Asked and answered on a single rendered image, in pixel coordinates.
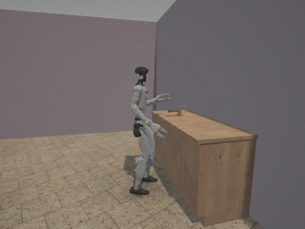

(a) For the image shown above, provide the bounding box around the left robot hand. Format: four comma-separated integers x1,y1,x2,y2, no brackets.
155,94,170,103

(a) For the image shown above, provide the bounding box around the robot right upper arm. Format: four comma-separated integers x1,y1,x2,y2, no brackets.
131,85,143,110

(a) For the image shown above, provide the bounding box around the robot right forearm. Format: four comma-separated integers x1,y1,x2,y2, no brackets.
132,105,153,127

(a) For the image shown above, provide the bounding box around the robot left forearm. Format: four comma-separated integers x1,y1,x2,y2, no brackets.
146,98,156,106

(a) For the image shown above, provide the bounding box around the counter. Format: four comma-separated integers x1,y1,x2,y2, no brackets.
152,106,258,227

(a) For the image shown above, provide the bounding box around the robot left foot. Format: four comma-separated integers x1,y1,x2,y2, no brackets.
141,176,157,182

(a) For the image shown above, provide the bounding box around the right robot hand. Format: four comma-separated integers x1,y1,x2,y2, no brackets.
151,123,168,139

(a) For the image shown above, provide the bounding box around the robot head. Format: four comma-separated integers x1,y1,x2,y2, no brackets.
134,67,149,87

